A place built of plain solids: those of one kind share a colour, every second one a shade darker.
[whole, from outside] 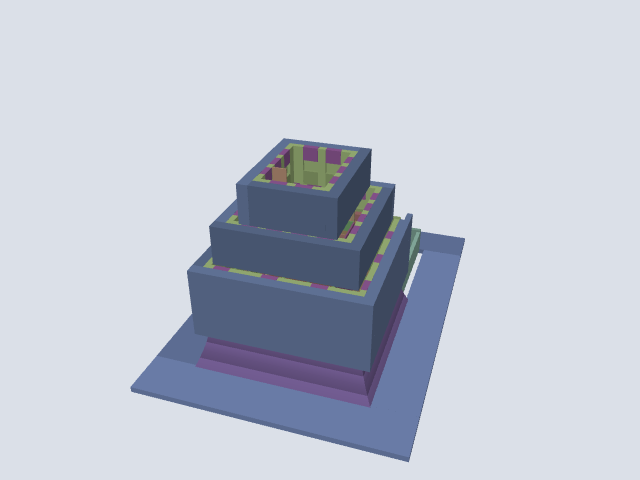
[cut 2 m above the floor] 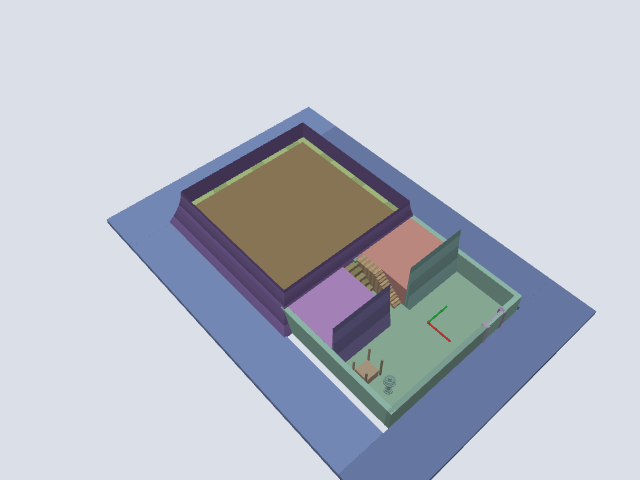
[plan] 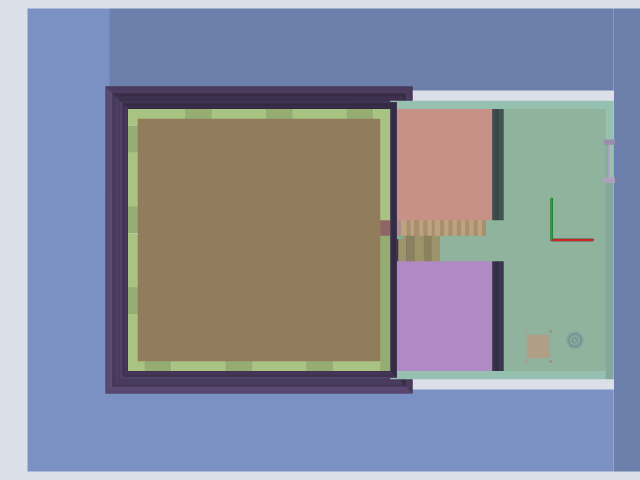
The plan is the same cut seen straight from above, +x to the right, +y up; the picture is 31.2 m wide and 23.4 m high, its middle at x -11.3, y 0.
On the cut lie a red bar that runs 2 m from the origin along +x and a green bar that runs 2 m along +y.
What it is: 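The timber main towers of Japanese castles, from general knowledge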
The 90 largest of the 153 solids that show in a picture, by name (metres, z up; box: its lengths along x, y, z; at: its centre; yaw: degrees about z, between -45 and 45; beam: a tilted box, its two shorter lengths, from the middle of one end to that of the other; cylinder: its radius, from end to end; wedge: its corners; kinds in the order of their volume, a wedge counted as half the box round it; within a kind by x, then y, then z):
{
 "floor_storey_1": {"box": [11.82, 11.82, 4.23], "at": [-14.27, 0.0, 1.57]},
 "wall_fill_storey_1": {"box": [0.9, 14.58, 6.07], "at": [-21.11, 0.0, 6.36]},
 "wall_fill_storey_2": {"box": [0.9, 11.65, 3.36], "at": [-19.65, 0.0, 11.07]},
 "wall_fill_storey_3": {"box": [0.9, 5.91, 3.33], "at": [-18.66, 0.0, 14.41]},
 "wall_fill_storey_4": {"box": [12.38, 0.9, 6.07], "at": [-14.47, -6.84, 6.36]},
 "wall_fill_storey_5": {"box": [12.38, 0.9, 6.07], "at": [-14.47, 6.84, 6.36]},
 "wall_fill_storey_6": {"box": [9.85, 0.9, 3.36], "at": [-14.27, -5.38, 11.07]},
 "wall_fill_storey_7": {"box": [9.68, 0.9, 3.33], "at": [-14.27, -3.4, 14.41]},
 "wall_fill_storey_8": {"box": [9.68, 0.9, 3.33], "at": [-14.27, 3.4, 14.41]},
 "wall_fill_storey_9": {"box": [9.85, 0.9, 3.36], "at": [-14.27, 5.38, 11.07]},
 "wall_fill_storey_10": {"box": [0.9, 5.91, 3.33], "at": [-9.88, 0.0, 14.41]},
 "wall_fill_storey_11": {"box": [0.9, 11.65, 3.36], "at": [-8.9, 0.0, 11.07]},
 "wall_fill_storey_12": {"box": [1.3, 0.5, 6.07], "at": [-7.63, -7.04, 6.36]},
 "wall_storey_1": {"box": [0.48, 2.79, 9.54], "at": [-20.42, -5.0, 4.62]},
 "wall_storey_2": {"box": [0.48, 1.3, 4.68], "at": [-20.42, -2.96, 2.19]},
 "wall_storey_3": {"box": [0.48, 2.64, 9.54], "at": [-20.42, -0.98, 4.62]},
 "wall_storey_4": {"box": [0.48, 1.3, 4.68], "at": [-20.42, 0.98, 2.19]},
 "wall_storey_5": {"box": [0.48, 2.64, 9.54], "at": [-20.42, 2.96, 4.62]},
 "wall_storey_6": {"box": [0.48, 1.3, 4.68], "at": [-20.42, 4.92, 2.19]},
 "wall_storey_7": {"box": [0.48, 0.82, 9.54], "at": [-20.42, 5.98, 4.62]},
 "wall_storey_8": {"box": [0.82, 0.48, 9.54], "at": [-20.25, -6.15, 4.62]},
 "wall_storey_9": {"box": [2.79, 0.48, 9.54], "at": [-19.27, 6.15, 4.62]},
 "wall_storey_10": {"box": [1.3, 0.48, 4.68], "at": [-19.2, -6.15, 2.19]},
 "wall_storey_11": {"box": [0.48, 1.32, 3.36], "at": [-18.96, -4.26, 11.07]},
 "wall_storey_12": {"box": [1.32, 0.48, 3.36], "at": [-18.54, 4.68, 11.07]},
 "wall_storey_13": {"box": [1.32, 0.48, 3.33], "at": [-17.55, -2.71, 14.41]},
 "wall_storey_14": {"box": [1.32, 0.48, 3.33], "at": [-17.55, 2.71, 14.41]},
 "wall_storey_15": {"box": [2.64, 0.48, 9.54], "at": [-17.23, -6.15, 4.62]},
 "wall_storey_16": {"box": [1.3, 0.48, 4.68], "at": [-17.23, 6.15, 2.19]},
 "wall_storey_17": {"box": [1.3, 0.48, 4.68], "at": [-15.26, -6.15, 2.19]},
 "wall_storey_18": {"box": [2.64, 0.48, 9.54], "at": [-15.26, 6.15, 4.62]},
 "wall_storey_19": {"box": [2.64, 0.48, 9.54], "at": [-13.29, -6.15, 4.62]},
 "wall_storey_20": {"box": [0.67, 0.48, 3.33], "at": [-13.29, 2.71, 14.41]},
 "wall_storey_21": {"box": [1.3, 0.48, 4.68], "at": [-13.29, 6.15, 2.19]},
 "wall_storey_22": {"box": [1.3, 0.48, 4.68], "at": [-11.32, -6.15, 2.19]},
 "wall_storey_23": {"box": [2.64, 0.48, 9.54], "at": [-11.32, 6.15, 4.62]},
 "wall_storey_24": {"box": [1.32, 0.48, 3.33], "at": [-10.99, 2.71, 14.41]},
 "wall_storey_25": {"box": [0.48, 1.32, 3.33], "at": [-10.57, -2.29, 14.41]},
 "wall_storey_26": {"box": [0.48, 0.67, 3.33], "at": [-10.57, 0.0, 14.41]},
 "wall_storey_27": {"box": [0.48, 1.32, 3.33], "at": [-10.57, 2.29, 14.41]},
 "wall_storey_28": {"box": [0.48, 1.32, 3.36], "at": [-9.59, -4.26, 11.07]},
 "wall_storey_29": {"box": [1.3, 0.48, 4.68], "at": [-9.35, 6.15, 2.19]},
 "wall_storey_30": {"box": [2.79, 0.48, 9.54], "at": [-9.27, -6.15, 4.62]},
 "wall_storey_31": {"box": [0.82, 0.48, 9.54], "at": [-8.29, 6.15, 4.62]},
 "wall_storey_32": {"box": [0.48, 6.6, 9.54], "at": [-8.12, -3.09, 4.62]},
 "wall_storey_33": {"box": [0.48, 5.43, 9.54], "at": [-8.12, 3.67, 4.62]},
 "ground_garden_1": {"box": [4.0, 22.58, 0.5], "at": [-23.56, 0.0, -0.27]},
 "ground_garden_2": {"box": [24.59, 4.0, 0.5], "at": [-9.27, -9.29, -0.27]},
 "ground_garden_3": {"box": [24.59, 4.0, 0.5], "at": [-9.27, 9.29, -0.27]},
 "ground_garden_4": {"box": [4.0, 22.58, 0.5], "at": [5.03, 0.0, -0.27]},
 "wall_court_mass_left_1": {"box": [4.98, 5.43, 4.73], "at": [-5.39, 3.67, 2.27]},
 "wall_court_mass_right_1": {"box": [4.98, 5.35, 4.73], "at": [-5.39, -3.71, 2.27]},
 "floor_court_1": {"box": [10.51, 12.78, 0.55], "at": [-2.63, 0.0, -0.28]},
 "base_stones_1": {"wedge": [[-21.77, -7.5, -0.25], [-21.77, -7.5, 0.0], [-21.43, -7.16, -0.25], [-21.43, -7.16, 0.78], [-7.11, -7.16, -0.25], [-7.11, -7.16, 0.78], [-6.78, -7.5, -0.25], [-6.78, -7.5, 0.0]]},
 "base_stones_2": {"wedge": [[-21.77, -7.5, -0.25], [-21.77, -7.5, 0.0], [-21.77, 7.5, -0.25], [-21.77, 7.5, 0.0], [-21.43, -7.16, -0.25], [-21.43, -7.16, 0.78], [-21.43, 7.16, -0.25], [-21.43, 7.16, 0.78]]},
 "base_stones_3": {"wedge": [[-21.77, 7.5, -0.25], [-21.77, 7.5, 0.0], [-21.43, 7.16, -0.25], [-21.43, 7.16, 0.78], [-7.11, 7.16, -0.25], [-7.11, 7.16, 0.78], [-6.78, 7.5, -0.25], [-6.78, 7.5, 0.0]]},
 "base_stones_4": {"wedge": [[-21.43, -7.16, -0.25], [-21.43, -7.16, 0.78], [-21.15, -6.88, -0.25], [-21.15, -6.88, 1.51], [-7.39, -6.88, -0.25], [-7.39, -6.88, 1.51], [-7.11, -7.16, -0.25], [-7.11, -7.16, 0.78]]},
 "base_stones_5": {"wedge": [[-21.43, -7.16, -0.25], [-21.43, -7.16, 0.78], [-21.43, 7.16, -0.25], [-21.43, 7.16, 0.78], [-21.15, -6.88, -0.25], [-21.15, -6.88, 1.51], [-21.15, 6.88, -0.25], [-21.15, 6.88, 1.51]]},
 "base_stones_6": {"wedge": [[-21.43, 7.16, -0.25], [-21.43, 7.16, 0.78], [-21.15, 6.88, -0.25], [-21.15, 6.88, 1.51], [-7.39, 6.88, -0.25], [-7.39, 6.88, 1.51], [-7.11, 7.16, -0.25], [-7.11, 7.16, 0.78]]},
 "base_stones_7": {"wedge": [[-21.15, -6.88, -0.25], [-21.15, -6.88, 1.51], [-20.94, -6.67, -0.25], [-20.94, -6.67, 2.18], [-7.6, -6.67, -0.25], [-7.6, -6.67, 2.18], [-7.39, -6.88, -0.25], [-7.39, -6.88, 1.51]]},
 "base_stones_8": {"wedge": [[-21.15, -6.88, -0.25], [-21.15, -6.88, 1.51], [-21.15, 6.88, -0.25], [-21.15, 6.88, 1.51], [-20.94, -6.67, -0.25], [-20.94, -6.67, 2.18], [-20.94, 6.67, -0.25], [-20.94, 6.67, 2.18]]},
 "base_stones_9": {"wedge": [[-21.15, 6.88, -0.25], [-21.15, 6.88, 1.51], [-20.94, 6.67, -0.25], [-20.94, 6.67, 2.18], [-7.6, 6.67, -0.25], [-7.6, 6.67, 2.18], [-7.39, 6.88, -0.25], [-7.39, 6.88, 1.51]]},
 "base_stones_10": {"wedge": [[-20.94, -6.67, -0.25], [-20.94, -6.67, 2.18], [-20.94, 6.67, -0.25], [-20.94, 6.67, 2.18], [-20.78, -6.51, -0.25], [-20.78, -6.51, 2.8], [-20.78, 6.51, -0.25], [-20.78, 6.51, 2.8]]},
 "base_stones_11": {"wedge": [[-20.94, -6.67, -0.25], [-20.94, -6.67, 2.18], [-20.78, -6.51, -0.25], [-20.78, -6.51, 2.8], [-7.76, -6.51, -0.25], [-7.76, -6.51, 2.8], [-7.6, -6.67, -0.25], [-7.6, -6.67, 2.18]]},
 "base_stones_12": {"wedge": [[-20.94, 6.67, -0.25], [-20.94, 6.67, 2.18], [-20.78, 6.51, -0.25], [-20.78, 6.51, 2.8], [-7.76, 6.51, -0.25], [-7.76, 6.51, 2.8], [-7.6, 6.67, -0.25], [-7.6, 6.67, 2.18]]},
 "base_stones_13": {"wedge": [[-20.78, -6.51, -0.25], [-20.78, -6.51, 2.8], [-20.69, -6.42, -0.25], [-20.69, -6.42, 3.32], [-7.85, -6.42, -0.25], [-7.85, -6.42, 3.32], [-7.76, -6.51, -0.25], [-7.76, -6.51, 2.8]]},
 "base_stones_14": {"wedge": [[-20.78, -6.51, -0.25], [-20.78, -6.51, 2.8], [-20.78, 6.51, -0.25], [-20.78, 6.51, 2.8], [-20.69, -6.42, -0.25], [-20.69, -6.42, 3.32], [-20.69, 6.42, -0.25], [-20.69, 6.42, 3.32]]},
 "base_stones_15": {"wedge": [[-20.78, 6.51, -0.25], [-20.78, 6.51, 2.8], [-20.69, 6.42, -0.25], [-20.69, 6.42, 3.32], [-7.85, 6.42, -0.25], [-7.85, 6.42, 3.32], [-7.76, 6.51, -0.25], [-7.76, 6.51, 2.8]]},
 "base_stones_16": {"wedge": [[-7.85, -6.42, -0.25], [-7.85, -6.42, 3.32], [-7.85, 6.42, -0.25], [-7.85, 6.42, 3.32], [-7.76, -6.51, -0.25], [-7.76, -6.51, 2.8], [-7.76, 6.51, -0.25], [-7.76, 6.51, 2.8]]},
 "base_stones_17": {"wedge": [[-7.76, -6.51, -0.25], [-7.76, -6.51, 2.8], [-7.76, 6.51, -0.25], [-7.76, 6.51, 2.8], [-7.6, -6.67, -0.25], [-7.6, -6.67, 2.18], [-7.6, 6.67, -0.25], [-7.6, 6.67, 2.18]]},
 "base_stones_18": {"wedge": [[-7.6, -6.67, -0.25], [-7.6, -6.67, 2.18], [-7.6, 6.67, -0.25], [-7.6, 6.67, 2.18], [-7.39, -6.88, -0.25], [-7.39, -6.88, 1.51], [-7.39, 6.88, -0.25], [-7.39, 6.88, 1.51]]},
 "base_stones_19": {"wedge": [[-7.39, -6.88, -0.25], [-7.39, -6.88, 1.51], [-7.39, 6.88, -0.25], [-7.39, 6.88, 1.51], [-7.11, -7.16, -0.25], [-7.11, -7.16, 0.78], [-7.11, 7.16, -0.25], [-7.11, 7.16, 0.78]]},
 "base_stones_20": {"wedge": [[-7.11, -7.16, -0.25], [-7.11, -7.16, 0.78], [-7.11, 7.16, -0.25], [-7.11, 7.16, 0.78], [-6.78, -7.5, -0.25], [-6.78, -7.5, 0.0], [-6.78, 7.5, -0.25], [-6.78, 7.5, 0.0]]},
 "wall_court_1": {"box": [10.91, 0.4, 2.45], "at": [-2.43, -6.59, 1.07]},
 "wall_court_2": {"box": [10.91, 0.4, 2.45], "at": [-2.43, 6.59, 1.07]},
 "wall_court_3": {"box": [0.4, 9.57, 2.65], "at": [2.83, -2.0, 1.17]},
 "wall_court_4": {"box": [0.4, 1.89, 2.65], "at": [2.83, 5.84, 1.17]},
 "wall_court_5": {"box": [0.2, 2.12, 2.5], "at": [2.93, 3.84, 1.25]},
 "wall_beside_left_1": {"box": [4.67, 0.12, 7.02], "at": [-14.76, -3.33, 7.19]},
 "base_stones_mass_left_1": {"wedge": [[-2.87, 0.96, -0.25], [-2.87, 0.96, 3.95], [-2.87, 6.39, -0.25], [-2.87, 6.39, 3.95], [-2.76, 0.96, -0.25], [-2.76, 0.96, 2.85], [-2.76, 6.39, -0.25], [-2.76, 6.39, 2.85]]},
 "base_stones_mass_left_2": {"wedge": [[-2.76, 0.96, -0.25], [-2.76, 0.96, 2.85], [-2.76, 6.39, -0.25], [-2.76, 6.39, 2.85], [-2.59, 0.96, -0.25], [-2.59, 0.96, 1.52], [-2.59, 6.39, -0.25], [-2.59, 6.39, 1.52]]},
 "base_stones_mass_left_3": {"wedge": [[-2.59, 0.96, -0.25], [-2.59, 0.96, 1.52], [-2.59, 6.39, -0.25], [-2.59, 6.39, 1.52], [-2.35, 0.96, -0.25], [-2.35, 0.96, 0.0], [-2.35, 6.39, -0.25], [-2.35, 6.39, 0.0]]},
 "base_stones_mass_right_1": {"wedge": [[-2.87, -6.39, -0.25], [-2.87, -6.39, 3.95], [-2.87, -1.04, -0.25], [-2.87, -1.04, 3.95], [-2.76, -6.39, -0.25], [-2.76, -6.39, 2.85], [-2.76, -1.04, -0.25], [-2.76, -1.04, 2.85]]},
 "base_stones_mass_right_2": {"wedge": [[-2.76, -6.39, -0.25], [-2.76, -6.39, 2.85], [-2.76, -1.04, -0.25], [-2.76, -1.04, 2.85], [-2.59, -6.39, -0.25], [-2.59, -6.39, 1.52], [-2.59, -1.04, -0.25], [-2.59, -1.04, 1.52]]},
 "base_stones_mass_right_3": {"wedge": [[-2.59, -6.39, -0.25], [-2.59, -6.39, 1.52], [-2.59, -1.04, -0.25], [-2.59, -1.04, 1.52], [-2.35, -6.39, -0.25], [-2.35, -6.39, 0.0], [-2.35, -1.04, -0.25], [-2.35, -1.04, 0.0]]},
 "terrace_right_1": {"box": [0.8, 1.25, 2.06], "at": [-7.48, -0.41, 0.78]},
 "terrace_right_2": {"box": [0.41, 1.25, 1.7], "at": [-6.87, -0.41, 0.6]},
 "floor_hda_1": {"box": [0.6, 0.75, 3.73], "at": [-7.58, 0.59, 1.82]},
 "floor_sill_storey_1": {"box": [0.48, 0.75, 4.23], "at": [-8.12, 0.58, 1.57]},
 "well_court_1": {"box": [1.15, 1.15, 0.85], "at": [-0.66, -5.19, 0.33]}
}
